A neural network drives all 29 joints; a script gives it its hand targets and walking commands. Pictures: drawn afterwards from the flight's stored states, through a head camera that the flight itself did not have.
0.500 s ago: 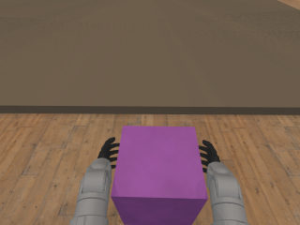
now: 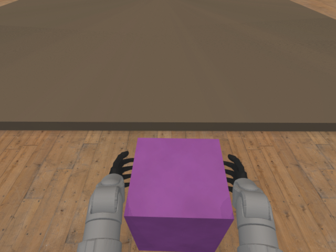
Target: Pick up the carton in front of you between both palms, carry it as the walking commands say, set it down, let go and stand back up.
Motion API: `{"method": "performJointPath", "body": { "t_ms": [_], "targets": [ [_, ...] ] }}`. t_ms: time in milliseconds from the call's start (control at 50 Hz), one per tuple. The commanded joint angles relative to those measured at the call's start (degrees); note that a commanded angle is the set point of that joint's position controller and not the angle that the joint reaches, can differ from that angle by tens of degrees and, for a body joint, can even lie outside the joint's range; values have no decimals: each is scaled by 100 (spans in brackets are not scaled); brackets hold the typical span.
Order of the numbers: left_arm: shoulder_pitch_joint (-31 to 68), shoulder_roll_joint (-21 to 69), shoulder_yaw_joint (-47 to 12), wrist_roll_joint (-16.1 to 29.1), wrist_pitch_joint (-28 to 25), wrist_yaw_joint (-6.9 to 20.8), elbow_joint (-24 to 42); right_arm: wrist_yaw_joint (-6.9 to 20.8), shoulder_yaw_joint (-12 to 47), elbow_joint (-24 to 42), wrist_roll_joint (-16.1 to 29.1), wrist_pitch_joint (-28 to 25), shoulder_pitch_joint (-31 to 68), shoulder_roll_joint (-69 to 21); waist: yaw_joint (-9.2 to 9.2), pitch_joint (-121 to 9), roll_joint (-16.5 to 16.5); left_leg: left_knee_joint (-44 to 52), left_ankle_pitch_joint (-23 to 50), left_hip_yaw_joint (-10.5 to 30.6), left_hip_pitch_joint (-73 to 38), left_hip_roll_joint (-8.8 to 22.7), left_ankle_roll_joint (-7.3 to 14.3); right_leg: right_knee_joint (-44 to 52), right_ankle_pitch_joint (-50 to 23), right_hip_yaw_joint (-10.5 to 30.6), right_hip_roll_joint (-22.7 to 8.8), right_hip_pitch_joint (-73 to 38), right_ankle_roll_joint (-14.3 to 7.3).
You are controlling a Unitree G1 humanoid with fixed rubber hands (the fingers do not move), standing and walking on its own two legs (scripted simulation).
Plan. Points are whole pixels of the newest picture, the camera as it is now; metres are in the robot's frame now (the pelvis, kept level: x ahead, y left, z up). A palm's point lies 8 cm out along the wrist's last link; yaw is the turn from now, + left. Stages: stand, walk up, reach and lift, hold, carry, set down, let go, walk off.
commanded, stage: hold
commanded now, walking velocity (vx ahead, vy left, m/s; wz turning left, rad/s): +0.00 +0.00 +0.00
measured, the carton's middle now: (177, 197) +0.29 +0.00 -0.02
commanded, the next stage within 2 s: carry in 0.04 s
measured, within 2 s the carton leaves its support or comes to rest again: neither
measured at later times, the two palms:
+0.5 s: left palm (128, 139) +0.39 +0.14 +0.09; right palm (238, 141) +0.40 -0.16 +0.09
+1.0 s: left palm (156, 90) +0.67 +0.08 +0.07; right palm (235, 92) +0.68 -0.22 +0.07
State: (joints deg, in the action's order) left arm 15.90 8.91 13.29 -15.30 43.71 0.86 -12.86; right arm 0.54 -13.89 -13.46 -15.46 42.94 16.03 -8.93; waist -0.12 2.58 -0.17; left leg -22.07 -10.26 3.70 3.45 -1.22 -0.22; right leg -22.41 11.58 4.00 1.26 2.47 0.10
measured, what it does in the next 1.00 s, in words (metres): walks ahead: left foot, then right foot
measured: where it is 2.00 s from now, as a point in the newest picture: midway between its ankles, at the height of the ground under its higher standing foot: (179, 164)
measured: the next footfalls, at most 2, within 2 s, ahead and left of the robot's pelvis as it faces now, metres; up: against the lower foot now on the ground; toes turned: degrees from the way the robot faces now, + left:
left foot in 0.48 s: +0.19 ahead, +0.09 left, +0.00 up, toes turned +8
right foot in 0.82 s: +0.45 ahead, -0.15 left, +0.00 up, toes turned -14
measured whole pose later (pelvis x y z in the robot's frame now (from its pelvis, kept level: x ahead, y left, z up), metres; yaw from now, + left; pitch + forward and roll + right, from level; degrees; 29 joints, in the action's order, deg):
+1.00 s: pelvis +0.40 -0.07 +0.00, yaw +0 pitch +5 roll +0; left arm 10.5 7.9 6.7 -5.7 69.9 -5.2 18.0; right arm -6.0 -8.2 18.4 -5.4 70.1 10.9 -8.0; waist -1.0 -3.8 0.5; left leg -63.2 -18.6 -4.9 29.3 5.4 0.6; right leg -24.2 12.3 -14.7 -2.0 17.3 -4.2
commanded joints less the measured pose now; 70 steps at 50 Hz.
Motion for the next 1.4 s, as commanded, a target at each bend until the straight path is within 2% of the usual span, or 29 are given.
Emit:
{"method": "performJointPath", "body": {
  "t_ms": [0,20,60,140,220,240,280,300,340,440,460,480,500,520,580,660,780,800,840,860,920,1000,1180,1240,1260,1280,1300,1360,1380],
  "targets": [
    [2968,5179,-3069,1344,-205,1242,123,1307,3062,107,1346,-168,2989,-5124,12,-1191,21,330,115,35,-350,-326,7,449,-76,14,313,221,-46],
    [3094,5119,-3109,1382,-163,1243,60,1310,3147,116,1406,-115,3130,-5091,-30,-1438,13,57,-930,-11,347,630,88,157,872,146,-594,862,-82],
    [3202,5128,-3267,1548,-136,1233,292,1283,3246,286,1521,-71,3130,-5074,2,-1290,75,300,-3103,256,865,580,147,214,2875,231,-435,1372,-103],
    [3194,5148,-3754,1901,104,1144,825,1142,3678,779,1754,151,2999,-5015,17,-1937,527,419,-2432,599,675,934,334,-910,1316,-467,-123,1466,-52],
    [3242,5006,-4210,2409,697,1062,1272,962,4067,1471,2148,775,3005,-4718,-4,-1742,728,598,-3203,670,1535,1146,486,-422,1456,-782,-57,1089,-56],
    [3247,4959,-4275,2503,873,1032,1380,937,4195,1651,2277,965,3082,-4666,-22,-1609,323,82,-2895,222,1911,866,303,62,1700,-342,-341,794,-140],
    [2977,4752,-4312,2615,1234,931,1485,916,4429,1859,2568,1359,3202,-4666,-142,-1451,-1436,-2105,-1860,-904,3426,143,-80,1282,2701,2134,-1830,-200,-782],
    [2878,4701,-4332,2661,1389,871,1655,924,4559,1992,2763,1520,3280,-4710,-158,-1240,-1334,-2146,-1875,-813,3869,319,-23,1327,2072,2572,-2149,-321,-1080],
    [2934,4662,-4437,2778,1662,763,2254,938,4781,2222,3162,1765,3267,-4940,-164,-1513,-803,-1690,-1798,-815,3590,399,30,1043,827,1808,-1975,-493,-1094],
    [2376,4849,-4708,3064,2212,727,3103,864,4752,2775,3313,2237,2422,-5083,-83,-2204,-793,121,-270,-1624,1115,-29,-46,145,-108,-78,-1200,273,-589],
    [2173,4868,-4719,3083,2298,748,3154,847,4702,2836,3266,2323,2230,-5055,-41,-2415,-502,279,-114,-1474,-174,144,13,-369,-62,-403,-1039,1114,-441],
    [2059,4875,-4706,3107,2380,778,3191,818,4640,2898,3189,2408,1961,-4936,66,-2670,145,496,-808,-456,-1473,936,250,-1446,344,-781,-815,2199,-235],
    [2170,4841,-4762,3176,2489,825,3381,781,4580,2899,2982,2435,1724,-4782,155,-2591,1604,833,-1318,1667,-2166,2259,945,-2737,1207,-1233,-364,3803,-18],
    [2270,4864,-4825,3245,2559,883,3401,742,4582,3013,2885,2475,1750,-4772,182,-2195,1541,871,-994,2432,-2080,2759,1475,-3184,1892,-893,-372,4562,-94],
    [2582,4909,-4814,3471,2626,951,3471,709,4732,3575,3111,2609,2391,-4973,181,-2019,235,996,-453,1435,-1436,2525,1244,-3462,1665,-626,-784,4646,-141],
    [2329,4857,-4718,3374,2697,828,3457,762,4799,3652,3347,2753,2410,-4872,122,-1814,695,1171,115,-263,-529,1754,761,-1781,489,-1183,-602,3373,35],
    [1945,4733,-4510,3046,2780,714,3242,874,4770,3414,3370,2885,2197,-4645,28,-1861,652,-322,1198,-1451,600,1256,318,-495,-393,-2089,-27,736,-96],
    [1929,4726,-4476,3019,2784,720,3187,882,4770,3412,3368,2899,2195,-4589,-39,-2165,426,-1291,1325,-1684,1132,1077,149,-520,-19,-1832,-191,-297,-160],
    [1945,4685,-4387,2924,2754,721,3007,912,4806,3537,3440,2966,2528,-4638,-187,-2507,-1722,-4238,-1679,-1339,3585,115,-263,1015,1580,2505,-2646,-1803,-1248],
    [1986,4837,-4431,2989,2737,726,3098,939,4819,3475,3455,2947,2540,-4757,-138,-2406,-1316,-4936,-1786,-650,3976,463,-41,1049,971,2552,-2762,-1602,-1391],
    [2366,5372,-4670,3175,2578,751,3545,972,4814,3622,3482,2767,2565,-5139,-88,-2415,-160,-4688,-892,-385,3817,990,160,913,-347,1136,-2335,-914,-1008],
    [2363,5346,-4901,3363,2462,823,3760,845,4924,3661,3240,2554,2269,-5209,-97,-2343,-521,-3315,-473,-777,3444,821,63,1141,-826,-102,-1894,-725,-806],
    [1685,4815,-4733,3179,2593,908,3521,794,4823,3584,3033,2666,1702,-4812,-130,-1455,-897,-715,822,-1686,2757,392,211,850,-2458,-1250,-1472,-869,-554],
    [1755,4740,-4731,3141,2641,899,3575,856,4760,3523,3098,2705,1689,-4773,39,-1930,-670,-397,351,-2170,655,-69,298,-824,-3271,-1834,-1147,-234,-264],
    [1811,4668,-4729,3125,2650,894,3584,878,4726,3497,3106,2715,1683,-4757,165,-2262,-332,-388,-84,-1463,-579,483,331,-1841,-2146,-1741,-1030,684,-134],
    [2043,4703,-4795,3193,2697,879,3784,904,4656,3413,3028,2676,1746,-4679,227,-2747,1081,271,-1458,1358,-1778,2187,1126,-3711,-698,-1583,-453,2337,155],
    [2195,4679,-4846,3230,2693,885,3876,915,4718,3384,3140,2648,1757,-4863,166,-2652,1742,1067,-917,2786,-2058,2663,1476,-4681,1531,-1068,10,3489,105],
    [2387,5093,-4892,3298,2558,865,3952,917,4851,3877,3383,2586,2246,-5195,129,-2503,306,718,871,1029,-1262,2268,1059,-4879,924,-379,-806,3613,-223],
    [2314,5174,-4893,3290,2531,838,3960,914,4888,3982,3422,2572,2310,-5237,98,-2488,276,821,912,592,-987,2144,885,-4484,643,-390,-902,3426,-209]
  ]
}}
